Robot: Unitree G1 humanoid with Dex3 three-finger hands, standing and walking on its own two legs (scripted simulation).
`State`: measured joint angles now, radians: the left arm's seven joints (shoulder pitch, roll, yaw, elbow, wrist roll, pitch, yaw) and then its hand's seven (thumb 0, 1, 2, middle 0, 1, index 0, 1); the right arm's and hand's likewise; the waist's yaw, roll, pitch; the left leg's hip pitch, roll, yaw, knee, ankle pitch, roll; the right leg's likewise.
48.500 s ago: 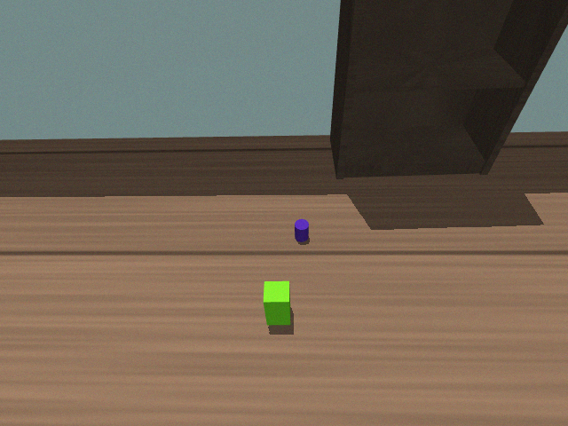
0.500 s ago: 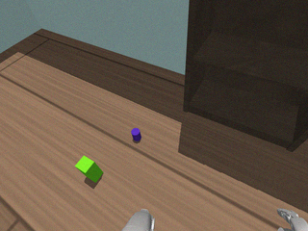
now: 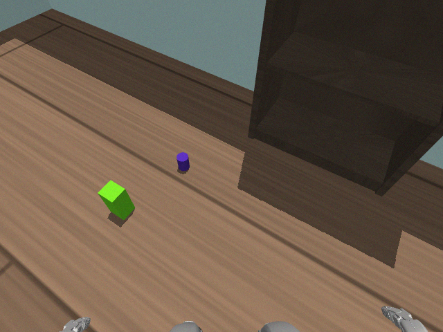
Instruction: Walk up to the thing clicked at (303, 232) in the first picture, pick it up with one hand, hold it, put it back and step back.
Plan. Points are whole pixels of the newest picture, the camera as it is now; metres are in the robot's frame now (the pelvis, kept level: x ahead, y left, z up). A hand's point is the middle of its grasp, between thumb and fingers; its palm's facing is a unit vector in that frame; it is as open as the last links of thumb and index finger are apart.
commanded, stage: step back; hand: left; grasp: from above
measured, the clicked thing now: (183, 161) +0.98 +0.24 -0.72
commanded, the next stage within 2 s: stand in 1.26 s
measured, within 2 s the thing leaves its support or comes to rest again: neither
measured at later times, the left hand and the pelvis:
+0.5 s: hand out of the picture -0.06 +0.28 -0.14, palm faces +0.08 -0.90 -0.44, open 7.4 cm; pelvis -0.10 -0.01 +0.00, yaw +2 degrees
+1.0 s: hand out of the picture -0.01 +0.24 -0.14, palm faces +0.11 -0.91 -0.39, open 7.3 cm; pelvis -0.05 -0.03 +0.00, yaw +5 degrees
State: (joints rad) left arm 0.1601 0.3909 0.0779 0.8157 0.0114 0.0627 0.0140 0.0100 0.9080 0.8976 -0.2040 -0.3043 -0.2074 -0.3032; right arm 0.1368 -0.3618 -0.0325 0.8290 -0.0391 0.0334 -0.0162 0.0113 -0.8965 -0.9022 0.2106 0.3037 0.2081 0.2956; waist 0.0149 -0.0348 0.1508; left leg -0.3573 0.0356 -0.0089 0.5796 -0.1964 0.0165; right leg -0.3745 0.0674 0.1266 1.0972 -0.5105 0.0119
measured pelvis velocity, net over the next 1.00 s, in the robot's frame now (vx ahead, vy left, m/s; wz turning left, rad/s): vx -0.05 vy -0.03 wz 0.09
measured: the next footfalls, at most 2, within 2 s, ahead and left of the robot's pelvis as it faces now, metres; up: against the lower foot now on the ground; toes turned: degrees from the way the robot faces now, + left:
right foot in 0.10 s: +0.00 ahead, -0.14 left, +0.00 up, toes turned +1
left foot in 0.44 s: -0.05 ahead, +0.12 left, +0.00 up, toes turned +1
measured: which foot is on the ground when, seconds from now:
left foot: down 0.00-0.12, up 0.14-0.42, down 0.44-0.74, up 0.76-1.00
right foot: up 0.00-0.08, down 0.10-1.00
